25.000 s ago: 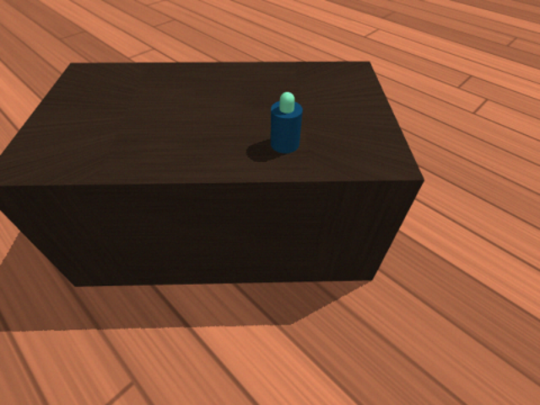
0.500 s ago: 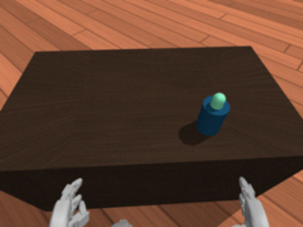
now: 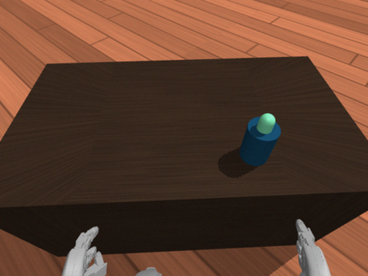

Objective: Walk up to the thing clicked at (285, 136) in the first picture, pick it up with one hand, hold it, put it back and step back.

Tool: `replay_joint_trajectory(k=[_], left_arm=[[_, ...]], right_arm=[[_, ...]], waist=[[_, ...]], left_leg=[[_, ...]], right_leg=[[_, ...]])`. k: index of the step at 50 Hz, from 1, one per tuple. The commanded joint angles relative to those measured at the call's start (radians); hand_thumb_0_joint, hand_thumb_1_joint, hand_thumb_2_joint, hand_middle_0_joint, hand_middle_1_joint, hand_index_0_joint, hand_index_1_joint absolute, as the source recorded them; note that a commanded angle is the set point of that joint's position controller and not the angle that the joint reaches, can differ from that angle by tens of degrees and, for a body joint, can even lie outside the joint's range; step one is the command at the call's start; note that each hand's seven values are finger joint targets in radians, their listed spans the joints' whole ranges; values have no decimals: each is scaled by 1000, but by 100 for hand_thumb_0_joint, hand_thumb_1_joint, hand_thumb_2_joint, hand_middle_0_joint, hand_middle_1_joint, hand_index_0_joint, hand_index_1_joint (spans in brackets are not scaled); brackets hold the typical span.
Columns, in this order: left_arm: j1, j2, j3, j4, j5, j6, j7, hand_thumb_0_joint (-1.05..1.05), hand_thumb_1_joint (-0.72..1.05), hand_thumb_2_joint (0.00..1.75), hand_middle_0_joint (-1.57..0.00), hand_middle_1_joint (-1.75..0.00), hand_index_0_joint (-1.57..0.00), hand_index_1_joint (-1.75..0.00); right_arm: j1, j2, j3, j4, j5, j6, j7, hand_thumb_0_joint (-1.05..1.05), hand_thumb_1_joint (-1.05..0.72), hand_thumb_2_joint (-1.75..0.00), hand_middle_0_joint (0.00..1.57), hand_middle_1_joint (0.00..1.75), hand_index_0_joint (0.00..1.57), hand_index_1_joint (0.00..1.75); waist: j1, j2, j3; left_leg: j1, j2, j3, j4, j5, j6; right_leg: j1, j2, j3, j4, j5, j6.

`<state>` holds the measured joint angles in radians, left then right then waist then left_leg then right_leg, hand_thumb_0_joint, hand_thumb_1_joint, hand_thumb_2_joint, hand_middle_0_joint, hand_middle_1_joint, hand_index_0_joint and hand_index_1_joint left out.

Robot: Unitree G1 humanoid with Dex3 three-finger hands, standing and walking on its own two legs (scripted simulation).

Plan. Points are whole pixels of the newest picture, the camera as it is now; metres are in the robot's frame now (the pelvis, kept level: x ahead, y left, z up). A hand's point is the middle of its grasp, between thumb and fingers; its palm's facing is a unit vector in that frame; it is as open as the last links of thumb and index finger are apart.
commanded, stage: home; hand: right
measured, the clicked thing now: (260, 136) +0.49 -0.20 -0.03
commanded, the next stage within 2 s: stand in 0.34 s
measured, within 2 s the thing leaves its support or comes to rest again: neither
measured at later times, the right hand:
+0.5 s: hand out of the picture +0.08 -0.24 -0.11, palm faces -0.03 +0.93 -0.36, open 17.3 cm
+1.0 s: hand out of the picture +0.04 -0.24 -0.09, palm faces +0.00 +0.94 -0.35, open 8.0 cm
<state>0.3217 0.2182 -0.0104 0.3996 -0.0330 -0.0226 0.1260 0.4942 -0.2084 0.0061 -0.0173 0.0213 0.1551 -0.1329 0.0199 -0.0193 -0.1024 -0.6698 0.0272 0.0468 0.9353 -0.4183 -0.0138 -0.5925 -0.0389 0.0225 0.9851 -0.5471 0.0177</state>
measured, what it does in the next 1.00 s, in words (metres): rises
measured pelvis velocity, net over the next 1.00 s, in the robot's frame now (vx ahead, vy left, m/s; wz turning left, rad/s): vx -0.02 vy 0.01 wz -0.01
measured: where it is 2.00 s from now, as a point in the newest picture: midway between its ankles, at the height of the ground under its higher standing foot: outside the picture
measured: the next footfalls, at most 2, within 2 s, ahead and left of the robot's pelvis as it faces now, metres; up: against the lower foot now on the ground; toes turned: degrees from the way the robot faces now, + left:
none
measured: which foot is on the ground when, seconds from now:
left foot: down 0.00-1.00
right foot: down 0.00-1.00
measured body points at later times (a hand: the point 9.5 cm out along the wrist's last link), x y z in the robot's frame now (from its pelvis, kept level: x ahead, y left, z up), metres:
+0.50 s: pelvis +0.00 +0.01 +0.04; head +0.01 +0.01 +0.49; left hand +0.07 +0.31 -0.09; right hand +0.08 -0.29 -0.08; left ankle +0.03 +0.13 -0.68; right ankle -0.03 -0.13 -0.68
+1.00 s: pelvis -0.02 +0.01 +0.06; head -0.02 +0.03 +0.51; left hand +0.03 +0.31 -0.09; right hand +0.04 -0.28 -0.07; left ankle +0.03 +0.13 -0.68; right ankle -0.03 -0.13 -0.68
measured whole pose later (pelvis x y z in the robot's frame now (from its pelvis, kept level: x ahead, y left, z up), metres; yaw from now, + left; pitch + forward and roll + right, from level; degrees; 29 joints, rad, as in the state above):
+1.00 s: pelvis -0.02 +0.01 +0.06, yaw +0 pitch -4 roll +0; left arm 0.17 0.33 0.01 1.13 0.03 0.00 0.00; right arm 0.14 -0.32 -0.02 1.15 -0.02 -0.01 0.00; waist 0.00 -0.02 0.06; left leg -0.19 0.03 0.05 0.40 -0.15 0.00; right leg -0.09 -0.02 0.01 0.38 -0.23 0.03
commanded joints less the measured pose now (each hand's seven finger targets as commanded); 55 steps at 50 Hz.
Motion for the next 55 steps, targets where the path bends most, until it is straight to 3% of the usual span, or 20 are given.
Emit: replay_joint_trajectory(k=[1, 3, 4, 5, 6, 9, 10, 15, 17, 19, 22, 24, 25, 28, 32, 36, 40, 45, 52, 55], left_arm=[[-63, 119, 52, -120, 7, -92, 21, 0, 90, 90, -20, -30, -20, -30], [-72, 121, 52, -108, 10, -103, 22, 0, 90, 90, -20, -30, -20, -30], [-125, 292, 70, 137, 155, -65, -29, 0, 90, 90, -20, -30, -20, -30], [-109, 286, 92, 161, 154, -49, -50, 0, 90, 90, -20, -30, -20, -30], [-122, 275, 93, 164, 143, -39, -59, 0, 90, 90, -20, -30, -20, -30], [-140, 273, 80, 210, 98, -33, -89, 0, 90, 90, -20, -30, -20, -30], [-131, 276, 82, 231, 88, -32, -95, 0, 90, 90, -20, -30, -20, -30], [-147, 276, 82, 320, 86, -24, -108, 0, 90, 90, -20, -30, -20, -30], [-140, 287, 83, 359, 85, -25, -109, 0, 90, 90, -20, -30, -20, -30], [-137, 296, 83, 391, 78, -27, -107, 0, 90, 90, -20, -30, -20, -30], [-134, 294, 79, 437, 67, -16, -104, 0, 90, 90, -20, -30, -20, -30], [-123, 296, 76, 475, 63, -11, -101, 0, 90, 90, -20, -30, -20, -30], [-122, 298, 73, 493, 62, -8, -100, 0, 90, 90, -20, -30, -20, -30], [-135, 304, 68, 534, 57, -3, -100, 0, 90, 90, -20, -30, -20, -30], [-140, 308, 63, 587, 54, -1, -101, 0, 90, 90, -20, -30, -20, -30], [-155, 309, 56, 629, 58, -3, -104, 0, 90, 90, -20, -30, -20, -30], [-164, 312, 54, 653, 58, -6, -107, 0, 90, 90, -20, -30, -20, -30], [-175, 306, 53, 675, 57, -4, -110, 0, 90, 90, -20, -30, -20, -30], [-189, 308, 46, 693, 52, -10, -110, 0, 90, 90, -20, -30, -20, -30], [-187, 313, 45, 703, 52, -8, -108, 0, 90, 90, -20, -30, -20, -30]], right_arm=[[-12, -99, -52, -189, -10, -24, -22, 0, 54, -6, 5, 5, 5, 5], [-38, -100, -51, -197, -11, -19, -24, 0, 55, -6, 5, 5, 5, 5], [-188, -272, -100, 154, -131, -100, 34, 0, 50, -8, 6, 6, 6, 6], [-161, -246, -103, 285, -131, -136, 55, 0, 50, -8, 6, 6, 6, 6], [-144, -259, -99, 321, -128, -159, 71, 0, 53, -7, 5, 6, 5, 6], [-194, -256, -84, 435, -90, -190, 105, 0, 50, -9, 6, 6, 6, 6], [-224, -260, -84, 471, -79, -194, 109, 0, 50, -9, 6, 6, 6, 6], [-275, -283, -88, 643, -79, -200, 115, 0, 53, -6, 5, 6, 5, 6], [-290, -281, -88, 697, -73, -203, 117, 0, 55, -6, 5, 5, 5, 5], [-291, -279, -84, 752, -68, -204, 115, 0, 53, -7, 6, 6, 6, 6], [-288, -302, -82, 829, -65, -205, 112, 0, 52, -7, 6, 6, 6, 6], [-308, -303, -76, 873, -61, -204, 109, 0, 36, -23, 20, 22, 20, 22], [-311, -301, -74, 893, -57, -202, 108, 0, 28, -31, 20, 30, 20, 30], [-313, -313, -70, 956, -55, -200, 105, 0, 4, -55, 20, 30, 20, 30], [-332, -311, -60, 1016, -51, -197, 107, 0, -28, -87, 20, 30, 20, 30], [-366, -307, -56, 1057, -44, -190, 110, 0, -60, -90, 20, 30, 20, 30], [-375, -320, -60, 1086, -45, -187, 116, 0, -90, -90, 20, 30, 20, 30], [-394, -321, -60, 1105, -46, -184, 116, 0, -90, -90, 20, 30, 20, 30], [-392, -320, -54, 1130, -40, -187, 117, 0, -90, -90, 20, 30, 20, 30], [-398, -321, -50, 1136, -39, -186, 118, 0, -90, -90, 20, 30, 20, 30]], waist=[[2, -11, -115], [2, -14, -103], [-22, 38, -17], [-20, 19, -61], [-19, 34, -33], [-8, 49, -13], [-4, 42, -16], [-10, 31, 54], [-11, -14, 56], [-14, -23, 37], [-15, 23, 50], [-7, 18, 64], [-12, 10, 72], [-19, 28, 75], [-17, 37, 110], [-22, 15, 168], [-27, 34, 168], [-22, 46, 161], [-28, 26, 117], [-27, 24, 132]], left_leg=[[178, -25, 20, -133, 242, 16], [171, -26, 24, -137, 202, 17], [263, 30, -66, -131, 226, 80], [282, 40, -77, -135, 262, 103], [263, 40, -85, -159, 252, 104], [286, 54, -110, -205, 262, 99], [318, 54, -107, -198, 286, 94], [323, 61, -128, -276, 175, 97], [353, 56, -114, -286, 212, 88], [399, 54, -102, -279, 315, 81], [445, 78, -126, -361, 340, 80], [468, 89, -130, -390, 385, 74], [474, 89, -125, -405, 375, 68], [526, 94, -120, -466, 387, 59], [512, 102, -130, -543, 314, 52], [520, 92, -121, -583, 239, 40], [517, 91, -122, -610, 181, 39], [503, 101, -134, -649, 115, 37], [556, 101, -117, -631, 256, 38], [555, 102, -116, -638, 238, 40]], right_leg=[[4, 28, -18, -173, 330, -16], [3, 26, -12, -186, 293, -16], [127, -33, 53, -229, 407, -73], [157, -31, 46, -210, 456, -88], [149, -25, 64, -212, 384, -103], [177, -13, 53, -251, 299, -93], [167, -13, 59, -274, 317, -91], [171, -16, 83, -355, 226, -89], [205, -34, 98, -393, 266, -92], [245, -50, 109, -421, 375, -87], [275, -35, 80, -441, 382, -74], [305, -39, 75, -468, 422, -69], [317, -44, 78, -493, 421, -67], [348, -46, 77, -543, 417, -61], [394, -47, 66, -597, 369, -51], [376, -58, 72, -666, 308, -49], [383, -59, 74, -703, 271, -45], [398, -57, 67, -700, 263, -41], [435, -77, 77, -713, 361, -37], [431, -75, 71, -716, 360, -33]])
